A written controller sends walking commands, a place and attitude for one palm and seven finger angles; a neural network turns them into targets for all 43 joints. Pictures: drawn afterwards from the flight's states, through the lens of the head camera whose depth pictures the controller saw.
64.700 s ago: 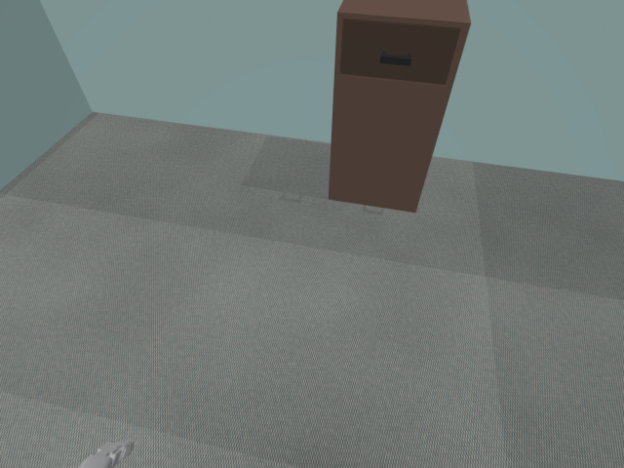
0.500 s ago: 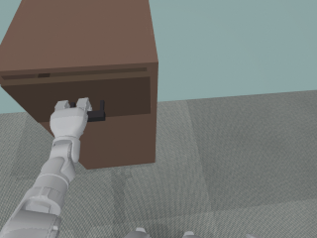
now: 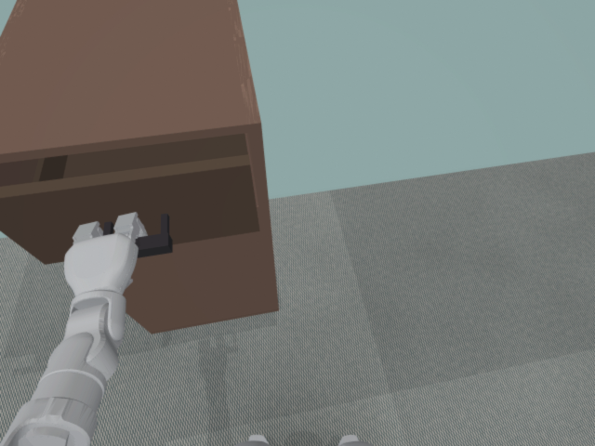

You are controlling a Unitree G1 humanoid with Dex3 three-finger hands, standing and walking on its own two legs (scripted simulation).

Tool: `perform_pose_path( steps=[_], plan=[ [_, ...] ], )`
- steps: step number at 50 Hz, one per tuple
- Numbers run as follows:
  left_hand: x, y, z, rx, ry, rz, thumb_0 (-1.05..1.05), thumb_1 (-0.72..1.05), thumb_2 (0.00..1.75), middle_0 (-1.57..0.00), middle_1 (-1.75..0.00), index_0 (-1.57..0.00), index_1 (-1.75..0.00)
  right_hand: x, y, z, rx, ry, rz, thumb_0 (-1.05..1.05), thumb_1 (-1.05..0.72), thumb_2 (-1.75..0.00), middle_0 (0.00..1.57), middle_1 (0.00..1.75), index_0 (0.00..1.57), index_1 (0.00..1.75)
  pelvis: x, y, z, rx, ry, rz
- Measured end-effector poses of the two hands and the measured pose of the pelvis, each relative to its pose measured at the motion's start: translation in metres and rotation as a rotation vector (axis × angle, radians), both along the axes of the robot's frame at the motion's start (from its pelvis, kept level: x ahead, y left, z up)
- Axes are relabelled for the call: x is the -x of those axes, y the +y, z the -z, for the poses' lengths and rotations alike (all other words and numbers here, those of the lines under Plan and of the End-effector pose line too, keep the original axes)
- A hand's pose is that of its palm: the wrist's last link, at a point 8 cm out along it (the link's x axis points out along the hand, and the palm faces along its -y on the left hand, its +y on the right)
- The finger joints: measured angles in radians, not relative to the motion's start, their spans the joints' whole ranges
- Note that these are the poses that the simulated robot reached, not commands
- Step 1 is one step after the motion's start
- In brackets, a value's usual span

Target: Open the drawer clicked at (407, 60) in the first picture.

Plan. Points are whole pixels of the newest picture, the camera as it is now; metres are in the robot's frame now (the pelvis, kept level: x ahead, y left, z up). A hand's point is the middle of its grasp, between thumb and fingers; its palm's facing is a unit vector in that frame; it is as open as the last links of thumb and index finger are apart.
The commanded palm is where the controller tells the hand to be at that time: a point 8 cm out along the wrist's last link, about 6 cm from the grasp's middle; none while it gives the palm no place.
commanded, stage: pull the drawer open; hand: left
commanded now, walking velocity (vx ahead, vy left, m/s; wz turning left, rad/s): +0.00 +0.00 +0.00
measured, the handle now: (136, 236) +0.41 +0.25 -0.01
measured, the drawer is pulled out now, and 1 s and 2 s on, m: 0.06 0.18 0.29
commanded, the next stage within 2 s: open the thumb to release the handle in 1.98 s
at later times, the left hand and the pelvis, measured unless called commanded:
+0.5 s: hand (118, 306) +0.31 +0.26 -0.04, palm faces -0.04 -0.05 -1.00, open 5.3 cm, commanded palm +0.29 +0.25 +0.02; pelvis +0.00 -0.01 +0.00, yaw +3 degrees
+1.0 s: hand (116, 365) +0.23 +0.24 -0.04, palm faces -0.01 -0.12 -0.99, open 5.7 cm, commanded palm +0.18 +0.23 +0.02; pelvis +0.01 +0.00 +0.00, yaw +1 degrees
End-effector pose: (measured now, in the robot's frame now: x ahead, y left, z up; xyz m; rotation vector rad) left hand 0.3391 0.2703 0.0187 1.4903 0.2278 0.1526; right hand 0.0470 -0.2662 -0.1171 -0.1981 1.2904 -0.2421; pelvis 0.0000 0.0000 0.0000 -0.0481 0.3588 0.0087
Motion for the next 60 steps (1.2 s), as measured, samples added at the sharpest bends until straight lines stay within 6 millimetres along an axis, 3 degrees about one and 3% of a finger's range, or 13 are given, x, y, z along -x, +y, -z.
perform_pose_path(
  steps=[4,10,18,23,30,36,41,47,54,60],
  plan=[
    [0.019,-0.003,0.000,0.010,-0.008,0.000,0.01,0.78,0.81,-0.37,-1.35,-0.36,-1.35,-0.020,0.002,-0.006,0.000,-0.049,-0.018,0.01,-0.91,-0.90,0.20,0.30,0.20,0.30,-0.005,0.002,-0.004,0.000,-0.015,-0.001],
    [0.047,-0.009,0.001,0.017,-0.026,-0.008,0.01,0.78,0.81,-0.37,-1.35,-0.37,-1.35,-0.070,0.010,-0.013,-0.004,-0.168,-0.089,0.01,-0.91,-0.90,0.20,0.30,0.20,0.30,-0.009,0.005,-0.005,0.000,-0.038,-0.016],
    [0.048,-0.010,0.002,-0.034,-0.037,-0.025,0.00,0.78,0.83,-0.40,-1.35,-0.39,-1.35,-0.119,0.027,-0.009,-0.012,-0.259,-0.204,0.01,-0.91,-0.90,0.20,0.30,0.20,0.30,0.001,0.001,0.001,-0.001,-0.043,-0.058],
    [0.046,-0.010,0.001,-0.032,-0.002,-0.043,0.00,0.77,0.84,-0.41,-1.35,-0.40,-1.35,-0.121,0.035,-0.007,-0.037,-0.278,-0.208,0.01,-0.91,-0.90,0.20,0.30,0.20,0.30,0.003,-0.004,0.001,-0.009,-0.049,-0.055],
    [0.047,-0.010,0.000,-0.009,0.019,-0.041,0.01,0.77,0.83,-0.42,-1.35,-0.39,-1.35,-0.097,0.028,-0.004,-0.043,-0.241,-0.168,0.01,-0.91,-0.90,0.20,0.30,0.20,0.30,0.005,-0.010,0.000,-0.016,-0.055,-0.038],
    [0.061,-0.013,-0.001,0.012,0.007,-0.038,0.01,0.77,0.81,-0.40,-1.35,-0.35,-1.35,-0.075,0.010,-0.007,-0.026,-0.210,-0.113,0.01,-0.91,-0.90,0.20,0.30,0.20,0.30,0.000,-0.011,-0.002,-0.019,-0.056,-0.013],
    [0.082,-0.016,-0.001,0.020,-0.006,-0.037,0.02,0.77,0.80,-0.39,-1.35,-0.34,-1.35,-0.073,0.000,-0.013,-0.009,-0.207,-0.100,0.01,-0.91,-0.90,0.20,0.30,0.20,0.30,-0.005,-0.008,-0.004,-0.018,-0.057,-0.004],
    [0.111,-0.022,-0.001,0.035,-0.018,-0.048,0.02,0.78,0.80,-0.39,-1.35,-0.33,-1.35,-0.096,0.003,-0.017,-0.012,-0.251,-0.135,0.01,-0.91,-0.90,0.20,0.30,0.20,0.30,-0.010,-0.005,-0.003,-0.017,-0.062,-0.007],
    [0.145,-0.029,-0.001,0.040,-0.022,-0.059,0.02,0.77,0.80,-0.39,-1.35,-0.33,-1.35,-0.142,0.028,-0.022,-0.059,-0.362,-0.224,0.01,-0.91,-0.90,0.20,0.30,0.20,0.30,-0.011,-0.002,0.001,-0.015,-0.075,-0.022],
    [0.151,-0.031,0.001,-0.003,-0.065,-0.061,0.01,0.75,0.83,-0.41,-1.35,-0.34,-1.35,-0.171,0.053,-0.018,-0.087,-0.413,-0.308,0.01,-0.91,-0.90,0.20,0.30,0.20,0.30,-0.003,-0.006,0.007,-0.016,-0.085,-0.048]
  ],
)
